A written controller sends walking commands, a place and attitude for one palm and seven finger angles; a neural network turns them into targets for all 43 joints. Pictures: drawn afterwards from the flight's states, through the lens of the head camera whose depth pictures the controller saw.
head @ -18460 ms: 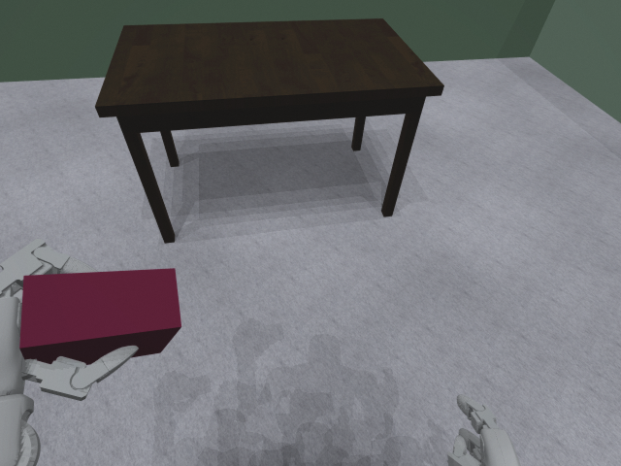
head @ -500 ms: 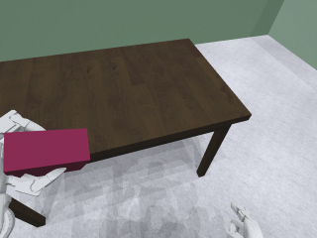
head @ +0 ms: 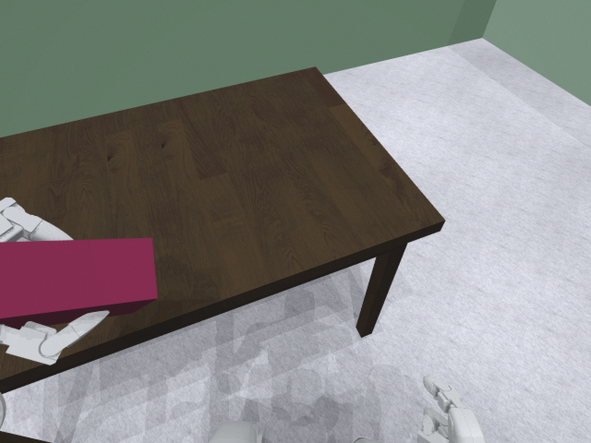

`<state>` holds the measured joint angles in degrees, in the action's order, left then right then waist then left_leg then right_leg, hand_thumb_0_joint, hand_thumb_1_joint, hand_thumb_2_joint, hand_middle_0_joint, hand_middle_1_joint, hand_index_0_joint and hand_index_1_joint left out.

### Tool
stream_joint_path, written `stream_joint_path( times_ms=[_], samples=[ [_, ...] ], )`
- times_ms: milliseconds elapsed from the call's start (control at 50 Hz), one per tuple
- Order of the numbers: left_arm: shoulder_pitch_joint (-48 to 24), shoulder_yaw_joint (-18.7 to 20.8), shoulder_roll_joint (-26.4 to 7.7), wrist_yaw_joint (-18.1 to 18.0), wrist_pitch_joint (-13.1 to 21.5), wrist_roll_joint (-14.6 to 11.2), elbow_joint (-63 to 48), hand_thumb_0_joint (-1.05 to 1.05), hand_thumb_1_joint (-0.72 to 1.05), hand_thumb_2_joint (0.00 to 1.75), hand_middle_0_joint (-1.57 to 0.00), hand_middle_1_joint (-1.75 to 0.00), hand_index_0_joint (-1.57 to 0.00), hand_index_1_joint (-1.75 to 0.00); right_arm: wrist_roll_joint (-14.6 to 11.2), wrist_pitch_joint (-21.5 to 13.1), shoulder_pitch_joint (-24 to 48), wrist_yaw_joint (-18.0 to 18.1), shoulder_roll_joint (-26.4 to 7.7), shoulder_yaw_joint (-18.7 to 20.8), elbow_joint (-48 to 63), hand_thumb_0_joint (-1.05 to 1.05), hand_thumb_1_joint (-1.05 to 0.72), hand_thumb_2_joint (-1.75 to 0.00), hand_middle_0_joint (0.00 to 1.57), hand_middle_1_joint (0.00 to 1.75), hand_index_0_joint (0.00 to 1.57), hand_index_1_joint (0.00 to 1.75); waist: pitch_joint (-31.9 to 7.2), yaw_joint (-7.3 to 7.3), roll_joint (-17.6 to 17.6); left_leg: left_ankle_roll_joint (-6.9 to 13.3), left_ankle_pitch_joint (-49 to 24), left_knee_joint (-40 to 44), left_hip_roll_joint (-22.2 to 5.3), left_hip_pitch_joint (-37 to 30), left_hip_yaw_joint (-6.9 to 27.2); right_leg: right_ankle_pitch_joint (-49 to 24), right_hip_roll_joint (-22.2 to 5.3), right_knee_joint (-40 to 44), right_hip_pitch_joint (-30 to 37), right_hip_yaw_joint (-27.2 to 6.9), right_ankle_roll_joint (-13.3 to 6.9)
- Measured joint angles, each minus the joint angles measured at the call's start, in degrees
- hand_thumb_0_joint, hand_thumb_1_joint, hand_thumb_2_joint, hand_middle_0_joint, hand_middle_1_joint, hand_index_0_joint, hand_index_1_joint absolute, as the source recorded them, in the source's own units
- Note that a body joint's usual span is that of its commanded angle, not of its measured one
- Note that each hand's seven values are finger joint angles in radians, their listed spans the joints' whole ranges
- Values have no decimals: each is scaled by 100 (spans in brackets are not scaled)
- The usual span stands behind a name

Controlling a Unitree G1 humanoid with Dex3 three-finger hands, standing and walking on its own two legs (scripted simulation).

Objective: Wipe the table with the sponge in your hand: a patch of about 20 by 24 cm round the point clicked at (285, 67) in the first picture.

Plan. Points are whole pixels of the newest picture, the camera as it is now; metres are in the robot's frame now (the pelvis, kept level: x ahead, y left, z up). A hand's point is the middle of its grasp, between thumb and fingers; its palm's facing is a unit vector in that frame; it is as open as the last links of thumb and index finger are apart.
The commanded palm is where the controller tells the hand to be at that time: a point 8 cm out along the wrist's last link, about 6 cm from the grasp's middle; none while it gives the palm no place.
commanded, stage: shuffle to correct the standing spot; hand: left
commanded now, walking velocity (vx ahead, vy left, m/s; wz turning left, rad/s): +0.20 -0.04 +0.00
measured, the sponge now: (98, 282) +0.23 +0.22 +0.16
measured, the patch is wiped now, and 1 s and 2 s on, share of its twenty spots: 0.00 0.00 0.00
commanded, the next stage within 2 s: none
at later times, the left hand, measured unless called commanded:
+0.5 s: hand (177, 223) +0.29 +0.15 +0.19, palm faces +0.38 -0.75 -0.54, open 9.7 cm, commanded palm +0.23 +0.19 +0.20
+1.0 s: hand (212, 195) +0.31 +0.11 +0.22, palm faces +0.40 -0.77 -0.50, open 9.7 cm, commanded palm +0.26 +0.15 +0.20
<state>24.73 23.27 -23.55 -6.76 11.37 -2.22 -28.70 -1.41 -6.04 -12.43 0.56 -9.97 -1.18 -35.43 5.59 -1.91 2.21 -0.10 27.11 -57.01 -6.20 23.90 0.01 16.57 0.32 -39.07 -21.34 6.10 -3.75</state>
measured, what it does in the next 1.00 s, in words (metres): steps to the right: left foot, then right foot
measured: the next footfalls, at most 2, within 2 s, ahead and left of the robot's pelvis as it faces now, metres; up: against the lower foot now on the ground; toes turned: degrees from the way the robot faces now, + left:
left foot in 0.20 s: +0.13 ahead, +0.11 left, +0.00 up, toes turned +4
right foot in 0.46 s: +0.15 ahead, -0.17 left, +0.00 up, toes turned +0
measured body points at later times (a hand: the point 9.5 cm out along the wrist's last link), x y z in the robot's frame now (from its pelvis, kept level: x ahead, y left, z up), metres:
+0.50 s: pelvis +0.07 -0.09 +0.00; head +0.11 -0.12 +0.45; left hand +0.26 +0.19 +0.22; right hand +0.26 -0.30 -0.10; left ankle +0.08 +0.09 -0.70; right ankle +0.11 -0.17 -0.72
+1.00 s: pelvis +0.09 -0.13 +0.04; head +0.10 -0.17 +0.49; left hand +0.28 +0.15 +0.24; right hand +0.24 -0.39 -0.06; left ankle +0.13 +0.04 -0.67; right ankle +0.11 -0.17 -0.72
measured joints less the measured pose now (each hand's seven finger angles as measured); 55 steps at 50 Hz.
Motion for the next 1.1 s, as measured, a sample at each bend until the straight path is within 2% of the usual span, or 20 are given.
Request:
stream_joint_path(
  times_ms=[40,80,120,180,200,260,300,340,380,420,460,480,500,540,600,680,760,860,1020,1100],
  samples=[
    [-128,-144,270,-37,-92,-3,124,-1,-47,104,-78,-135,-78,-135,-12,73,23,-12,-106,38,-165,1,-90,-90,21,30,20,30,5,-21,-101,-5,-128,-902,233,318,-98,-43,-2,264,215,8,-71],
    [-94,-212,399,-97,-134,25,139,-1,-47,104,-78,-135,-78,-135,3,131,32,9,-165,46,-185,1,-90,-90,21,30,20,30,-23,-6,-276,12,-208,-864,327,429,-327,-160,-15,590,391,-26,-86],
    [21,-237,403,-154,-127,40,50,-1,-47,104,-78,-135,-78,-135,41,146,27,40,-192,66,-91,1,-90,-90,21,30,20,30,-66,28,-459,52,-347,39,357,285,-524,-223,-22,819,501,-72,-110],
    [208,-223,302,-181,-68,8,-211,-1,-47,104,-78,-135,-78,-135,91,75,32,91,-273,130,139,1,-90,-90,21,30,20,30,-87,85,-568,102,-1181,1916,402,-334,-664,-97,45,761,587,-105,-116],
    [252,-205,254,-174,-44,-3,-323,-1,-47,104,-78,-135,-78,-135,89,45,38,109,-337,172,252,1,-90,-90,21,30,20,30,-93,82,-502,161,-1517,2429,385,-589,-611,42,125,549,550,-109,-115],
    [-8,-77,-23,-116,-9,-25,-269,-1,-47,104,-78,-135,-78,-135,57,50,275,176,-225,308,280,1,-90,-90,20,30,20,30,-2,100,-721,11,-1267,2425,519,-799,-659,610,49,-964,104,-376,72],
    [-190,-24,-119,-58,-74,-26,-73,-1,-47,104,-78,-135,-78,-135,67,65,393,190,-120,290,243,1,-90,-90,20,30,20,30,-34,225,-692,-23,-1253,2499,533,-854,-559,718,91,-2323,-360,-477,159],
    [-160,39,-132,-5,-124,-46,-9,-1,-47,104,-78,-135,-78,-135,51,96,429,148,-35,231,246,1,-90,-90,20,30,20,30,-143,287,-564,-48,-1324,2630,444,-832,-452,735,84,-3044,-776,-475,171],
    [61,82,-76,39,-143,-67,-93,-1,-47,104,-78,-135,-78,-135,19,128,393,107,17,178,294,1,-90,-90,20,30,20,30,-222,247,-389,-129,-1351,2718,282,-805,-403,646,-46,-2655,-905,-386,178],
    [319,96,-50,60,-140,-63,-226,-1,-47,104,-78,-135,-78,-135,-24,123,292,92,40,127,372,1,-90,-90,20,30,20,30,-230,156,-221,-248,-1285,2646,108,-774,-366,228,-204,-1348,-633,-243,221],
    [419,128,-149,66,-144,-18,-322,-1,-47,104,-78,-135,-78,-135,-49,64,163,111,50,67,428,1,-90,-90,21,30,20,30,-153,56,-100,-289,-995,2127,-56,-640,-267,-133,-232,26,-28,-71,257],
    [321,89,-114,82,-133,17,-274,-1,-47,104,-78,-135,-78,-135,-45,35,170,126,10,56,357,1,-90,-90,21,30,20,30,-69,23,81,-172,-838,1683,-219,-486,-140,80,-85,150,131,76,164],
    [171,17,-44,85,-137,36,-184,-1,-47,104,-78,-135,-78,-135,-41,44,209,126,-25,61,233,1,-90,-90,21,30,20,30,19,7,191,-86,-620,994,-226,-258,40,157,1,111,200,183,52],
    [-91,-179,184,85,-152,9,21,-1,-47,104,-78,-135,-78,-135,-29,105,227,77,-82,75,2,1,-90,-90,21,30,20,30,96,-76,156,-40,-483,-610,103,227,225,73,3,189,338,219,-119],
    [-48,-267,426,69,-139,-12,194,-1,-47,104,-78,-135,-78,-135,4,157,190,60,-133,60,-113,1,-90,-90,21,30,20,30,11,-60,-36,-20,-766,-2320,439,890,-4,-177,-51,636,488,142,-208],
    [235,-249,331,-25,-15,-8,316,-1,-47,104,-78,-135,-78,-135,52,84,103,103,-204,170,-57,1,-90,-90,21,30,20,30,-167,99,-188,2,-1171,-2783,517,1412,-253,-477,-103,1214,573,100,-239],
    [356,-183,160,-95,125,-19,287,-1,-47,104,-78,-135,-78,-135,62,-42,8,139,-384,345,-13,1,-90,-90,21,30,20,30,-288,150,-201,35,-1321,-2134,460,1477,-256,-639,-120,1538,631,67,-251],
    [371,-58,80,-101,293,-33,298,-1,-47,104,-78,-135,-78,-135,33,-109,-75,163,-593,495,-4,1,-90,-90,20,30,20,30,-432,168,-184,49,-1355,-946,379,1155,-287,-702,-168,1707,699,5,-241],
    [359,-171,265,-56,87,-3,470,-1,-48,104,-78,-135,-78,-135,17,-104,-186,198,-531,477,81,1,-90,-90,20,30,20,30,-639,100,-320,154,-1372,2256,533,-492,-627,-628,-233,1704,838,-144,-141],
    [189,-408,396,-32,-32,12,272,-1,-48,104,-78,-135,-78,-135,8,-43,-148,199,-493,432,194,1,-90,-90,20,30,20,30,-656,71,-179,272,-1548,3254,526,-1274,-486,-528,-29,1556,825,-23,-85]
  ],
)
